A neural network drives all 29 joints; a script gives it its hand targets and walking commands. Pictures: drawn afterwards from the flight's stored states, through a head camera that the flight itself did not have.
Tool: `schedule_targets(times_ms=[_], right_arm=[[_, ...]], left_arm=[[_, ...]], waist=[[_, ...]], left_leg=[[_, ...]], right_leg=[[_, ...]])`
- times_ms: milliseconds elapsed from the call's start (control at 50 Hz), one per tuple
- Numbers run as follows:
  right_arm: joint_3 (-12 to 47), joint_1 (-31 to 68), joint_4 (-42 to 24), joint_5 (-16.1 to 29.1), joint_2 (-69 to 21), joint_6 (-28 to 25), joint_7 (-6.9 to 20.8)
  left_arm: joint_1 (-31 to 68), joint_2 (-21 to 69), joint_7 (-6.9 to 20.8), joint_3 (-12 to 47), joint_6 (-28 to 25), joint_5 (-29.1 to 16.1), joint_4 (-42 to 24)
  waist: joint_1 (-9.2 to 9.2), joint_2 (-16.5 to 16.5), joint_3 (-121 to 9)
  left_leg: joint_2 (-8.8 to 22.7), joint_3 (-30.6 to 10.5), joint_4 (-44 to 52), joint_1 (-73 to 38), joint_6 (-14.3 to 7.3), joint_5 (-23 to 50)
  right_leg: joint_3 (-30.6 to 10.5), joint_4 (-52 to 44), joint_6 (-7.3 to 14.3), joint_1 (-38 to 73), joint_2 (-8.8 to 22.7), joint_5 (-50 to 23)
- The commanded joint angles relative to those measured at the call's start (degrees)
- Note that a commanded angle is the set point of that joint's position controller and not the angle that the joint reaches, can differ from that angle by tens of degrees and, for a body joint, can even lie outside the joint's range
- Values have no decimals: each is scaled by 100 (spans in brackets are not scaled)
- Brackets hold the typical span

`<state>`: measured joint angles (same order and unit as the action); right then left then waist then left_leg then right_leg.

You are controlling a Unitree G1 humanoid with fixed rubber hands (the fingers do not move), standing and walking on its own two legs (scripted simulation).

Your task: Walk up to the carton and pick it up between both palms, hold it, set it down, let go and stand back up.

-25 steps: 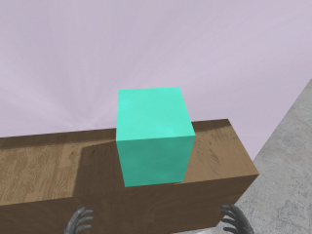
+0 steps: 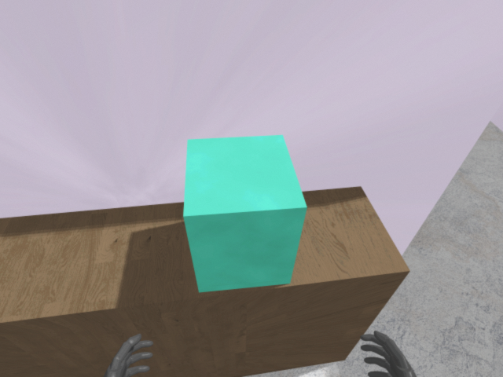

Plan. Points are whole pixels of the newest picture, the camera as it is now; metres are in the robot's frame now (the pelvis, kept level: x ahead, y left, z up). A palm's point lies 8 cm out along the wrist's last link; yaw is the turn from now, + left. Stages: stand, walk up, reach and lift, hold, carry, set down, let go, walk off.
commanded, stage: let go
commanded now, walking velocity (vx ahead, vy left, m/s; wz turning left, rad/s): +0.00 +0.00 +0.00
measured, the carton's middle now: (240, 214) +0.47 +0.03 -0.02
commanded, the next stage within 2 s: stand in 0.46 s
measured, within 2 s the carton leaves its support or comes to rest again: neither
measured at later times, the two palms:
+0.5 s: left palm (114, 375) +0.18 +0.23 -0.08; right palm (403, 374) +0.17 -0.23 -0.07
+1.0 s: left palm out of the picture +0.13 +0.26 -0.11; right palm out of the picture +0.04 -0.23 -0.12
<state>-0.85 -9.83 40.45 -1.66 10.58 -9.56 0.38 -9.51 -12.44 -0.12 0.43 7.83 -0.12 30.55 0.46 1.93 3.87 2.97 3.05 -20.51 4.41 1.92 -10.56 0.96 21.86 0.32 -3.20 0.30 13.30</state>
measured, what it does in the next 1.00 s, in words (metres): stands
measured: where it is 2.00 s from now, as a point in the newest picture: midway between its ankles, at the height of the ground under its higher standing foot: outside the picture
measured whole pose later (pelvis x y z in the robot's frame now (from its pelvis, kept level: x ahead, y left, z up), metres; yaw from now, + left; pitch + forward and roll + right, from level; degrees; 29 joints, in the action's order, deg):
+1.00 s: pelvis +0.01 +0.02 -0.01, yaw -5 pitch -1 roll +0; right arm -2.8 -16.5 48.9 -1.2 12.3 0.9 0.7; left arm -16.5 -12.2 -0.8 -2.0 -0.5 1.3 39.7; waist -0.8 1.4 0.0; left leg 3.2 7.8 -27.8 11.6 0.1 -15.1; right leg -4.0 28.2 -1.7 -12.0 0.4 15.4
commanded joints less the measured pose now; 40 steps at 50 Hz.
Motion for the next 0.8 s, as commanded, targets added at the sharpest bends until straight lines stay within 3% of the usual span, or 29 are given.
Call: schedule_targets(times_ms=[0,60,80,100,140,220,240,260,280,320,360,400,420,440,460,480,500,520,540,560,600,620,640,660,700,720,740,760,780], right_arm=[[-232,332,-340,-94,549,-70,-15],[-250,249,-542,-17,601,-132,8],[-287,449,-661,-50,675,-184,31],[-207,330,-689,-62,587,-186,38],[-237,501,-872,-66,620,-160,45],[-200,398,-665,28,563,-222,63],[-266,377,-538,-109,705,-226,55],[-231,401,-423,13,652,-244,75],[-238,401,-383,75,626,-245,71],[-251,406,-514,-17,679,-274,38],[-332,218,-389,-42,900,-334,66],[-239,374,-435,124,811,-399,68],[-180,367,-378,118,833,-404,77],[-212,431,-422,150,879,-425,60],[-286,3,-7,-51,938,460,34],[-360,-170,-172,-41,1105,862,80],[-307,-149,-170,-62,1062,1021,34],[-289,-464,-247,-51,816,1006,27],[-307,-401,-106,-70,1017,1062,8],[-318,-328,-165,31,1026,1065,64],[-415,-66,-220,20,1066,1055,108],[-426,-17,-121,31,1080,1051,76],[-445,58,-145,-40,1079,1055,63],[-465,-118,-41,-50,1240,1075,127],[-359,-443,115,37,896,1048,139],[-417,-506,247,38,1098,1072,113],[-400,-376,218,22,954,1034,127],[-432,-613,157,9,1076,1025,144],[-372,-460,241,10,774,1053,93]], left_arm=[[403,-670,-14,-269,-67,89,-413],[329,-588,-12,-154,-103,-27,-770],[491,-461,0,-128,-84,-39,-793],[428,-541,-22,-205,-103,-38,-610],[620,-554,-41,-125,-94,-52,-836],[459,-577,-95,-89,-157,-75,-635],[395,-439,-55,-159,-145,-41,-557],[420,-628,-65,-255,-217,-36,-805],[358,-639,-56,-232,-195,0,-692],[181,-599,7,-278,-199,13,-507],[116,-582,1,-339,-258,3,-476],[107,-487,31,-322,-202,28,-707],[205,-437,5,-209,-218,-31,-675],[212,-347,21,-214,-213,-70,-699],[-418,-423,22,-399,-588,347,-149],[-472,-761,109,-461,-760,220,-229],[-75,-1015,92,-579,-860,224,-287],[-122,-966,3,-553,-835,191,-306],[-237,-699,47,-486,-945,135,-231],[-441,-698,31,-464,-939,131,-116],[-147,-683,34,-412,-935,142,-255],[-188,-497,70,-450,-942,149,-131],[-469,-575,104,-431,-920,127,-111],[-255,-547,70,-406,-904,136,-36],[-317,-754,26,-471,-929,103,14],[-556,-523,31,-428,-935,176,66],[-332,-698,7,-461,-883,98,92],[-577,-598,-58,-381,-876,144,152],[-810,-556,-43,-418,-912,156,235]], waist=[[-52,-74,35],[-26,-150,-287],[-146,-108,-349],[-31,11,-297],[-6,-170,-458],[-65,-95,-525],[8,29,-634],[-93,-243,-647],[-34,-322,-572],[5,-115,-408],[-132,-30,-608],[87,-182,-627],[-80,-206,-594],[49,-223,-720],[-41,-1009,-504],[-97,-814,-541],[-118,-69,-385],[-152,-377,-452],[-13,47,-898],[65,230,-600],[-104,31,-745],[-53,-231,-846],[177,177,-582],[-114,340,-582],[-78,241,-850],[-195,-264,-802],[-153,-28,-594],[-207,-366,-631],[-29,-161,-399]], left_leg=[[-316,89,156,-408,-132,186],[-301,52,50,-617,-107,571],[-307,147,67,-608,-73,585],[-299,100,36,-418,-98,447],[-286,132,21,-435,-108,440],[-307,151,-49,-528,-58,679],[-321,151,-59,-590,-109,714],[-348,153,-110,-561,-20,909],[-356,129,-104,-649,-9,1115],[-327,92,-163,-676,-41,1162],[-349,81,-194,-801,-11,1218],[-366,129,-175,-867,15,1413],[-375,52,-233,-863,36,1550],[-287,15,-225,-911,2,1715],[560,-229,-544,-350,-167,2204],[523,-40,-710,-187,-173,1476],[498,-114,-595,109,-116,1440],[417,6,-658,282,-48,1559],[448,-34,-776,236,-78,1830],[415,-25,-751,412,-79,1361],[272,123,-749,717,-11,525],[298,76,-629,600,-99,96],[331,-72,-544,620,-102,-23],[315,-11,-537,568,-89,103],[399,-22,-591,279,-105,104],[408,40,-458,340,-168,222],[424,-157,-409,422,-227,352],[361,62,-395,396,-160,469],[396,-147,-303,700,-253,142]], right_leg=[[-41,-606,-25,-999,4,-43],[88,-497,23,-1006,-59,-263],[123,-556,7,-1123,-47,-297],[18,-567,-18,-959,-82,-221],[144,-509,-21,-974,-137,-182],[25,-465,43,-954,-102,-421],[-20,-444,5,-870,-101,-708],[-63,-427,18,-851,-82,-820],[39,-429,-27,-918,-126,-939],[-54,-439,-97,-890,-97,-1080],[-15,-381,-76,-827,-192,-1100],[71,-380,-94,-758,-201,-1288],[92,-367,-56,-813,-179,-1336],[104,-350,-46,-752,-232,-1548],[-449,276,-114,-1230,289,-1296],[-547,212,-155,-1295,360,-1126],[-453,211,-237,-1126,292,-1592],[-435,414,-226,-1098,230,-1849],[-426,485,-254,-775,253,-2073],[-408,409,-274,-943,266,-2055],[-608,362,-211,-832,393,-2464],[-763,287,-139,-937,438,-1994],[-626,322,-154,-1028,408,-1738],[-694,425,-123,-1058,445,-1880],[-734,203,-63,-1328,381,-1470],[-763,231,-86,-1051,381,-1766],[-619,283,-103,-1076,393,-1453],[-777,291,-92,-1145,355,-1318],[-768,225,-48,-1128,359,-1143]])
